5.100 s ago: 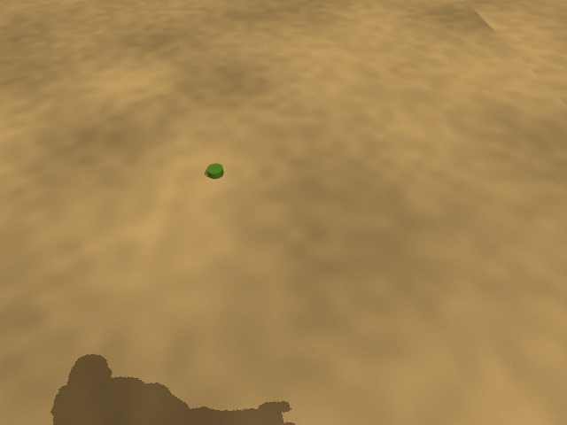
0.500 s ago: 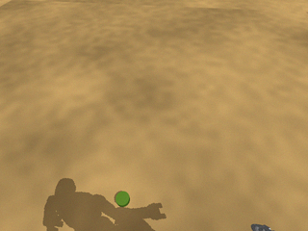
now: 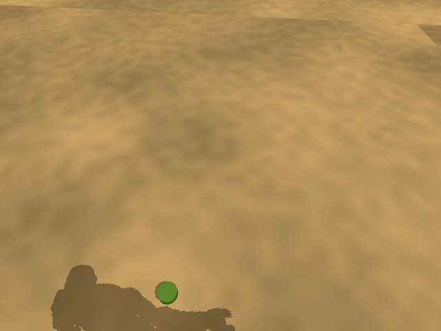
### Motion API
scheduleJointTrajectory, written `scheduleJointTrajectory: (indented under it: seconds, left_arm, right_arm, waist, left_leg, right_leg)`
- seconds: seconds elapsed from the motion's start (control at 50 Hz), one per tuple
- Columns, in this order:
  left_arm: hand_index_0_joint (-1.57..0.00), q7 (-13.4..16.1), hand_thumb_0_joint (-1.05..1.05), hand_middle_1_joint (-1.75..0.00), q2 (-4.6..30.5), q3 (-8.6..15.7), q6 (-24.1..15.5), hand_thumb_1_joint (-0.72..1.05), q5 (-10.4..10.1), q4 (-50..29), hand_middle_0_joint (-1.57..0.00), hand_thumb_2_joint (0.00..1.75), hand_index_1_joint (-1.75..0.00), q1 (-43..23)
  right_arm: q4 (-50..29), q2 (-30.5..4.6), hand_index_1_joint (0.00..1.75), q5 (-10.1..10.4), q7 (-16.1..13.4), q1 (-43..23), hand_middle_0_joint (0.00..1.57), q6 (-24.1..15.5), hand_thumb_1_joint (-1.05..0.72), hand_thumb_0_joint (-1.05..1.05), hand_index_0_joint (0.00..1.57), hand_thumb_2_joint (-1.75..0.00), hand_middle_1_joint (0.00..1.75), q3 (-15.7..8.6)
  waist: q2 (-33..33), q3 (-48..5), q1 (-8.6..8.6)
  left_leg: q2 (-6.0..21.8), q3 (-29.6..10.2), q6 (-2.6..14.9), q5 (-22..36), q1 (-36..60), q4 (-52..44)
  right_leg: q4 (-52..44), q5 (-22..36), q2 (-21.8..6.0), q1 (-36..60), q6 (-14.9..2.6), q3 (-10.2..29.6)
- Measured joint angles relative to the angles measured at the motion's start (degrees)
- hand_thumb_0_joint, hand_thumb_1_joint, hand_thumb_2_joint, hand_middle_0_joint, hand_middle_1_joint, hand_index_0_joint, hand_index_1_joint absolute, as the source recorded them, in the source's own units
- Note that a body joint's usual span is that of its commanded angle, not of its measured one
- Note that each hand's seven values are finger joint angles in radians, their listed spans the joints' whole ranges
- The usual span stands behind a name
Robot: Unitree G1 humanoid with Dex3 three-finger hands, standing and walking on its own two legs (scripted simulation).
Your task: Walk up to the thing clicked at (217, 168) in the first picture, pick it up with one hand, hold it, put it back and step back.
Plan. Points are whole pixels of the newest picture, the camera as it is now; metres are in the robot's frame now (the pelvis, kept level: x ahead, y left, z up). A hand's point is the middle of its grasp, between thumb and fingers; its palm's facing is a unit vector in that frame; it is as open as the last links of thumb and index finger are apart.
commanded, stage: walk up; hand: left
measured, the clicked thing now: (167, 292) +0.43 +0.23 -0.76
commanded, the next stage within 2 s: stand in 0.42 s
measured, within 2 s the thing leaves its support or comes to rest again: neither
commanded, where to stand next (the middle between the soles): +0.04 +0.00 m, yaw -2 degrees
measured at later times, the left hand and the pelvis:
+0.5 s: hand out of the picture +0.08 +0.26 -0.16, palm faces -0.01 -0.94 -0.34, open 7.4 cm; pelvis +0.00 +0.00 +0.00, yaw +0 degrees
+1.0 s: hand out of the picture +0.08 +0.25 -0.16, palm faces -0.02 -0.94 -0.35, open 7.4 cm; pelvis +0.01 +0.00 +0.00, yaw +0 degrees
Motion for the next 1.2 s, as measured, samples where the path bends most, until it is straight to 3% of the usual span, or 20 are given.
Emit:
scheduleJointTrajectory:
  seconds: [1.2]
  left_arm:
    - [-0.21, 0.2, 0.01, -0.30, 0.7, -0.4, 0.2, 0.91, 0.0, -0.9, -0.20, 0.90, -0.30, 2.1]
  right_arm:
    - [-1.4, 0.3, 0.30, -0.2, 0.0, 0.7, 0.21, 0.1, -0.91, 0.00, 0.21, -0.90, 0.30, 0.3]
  waist:
    - [0.6, -0.5, 0.30]
  left_leg:
    - [0.4, -0.1, -0.63, 0.0, 0.9, -1.2]
  right_leg:
    - [0.1, -0.7, 0.4, 0.3, -0.54, -0.1]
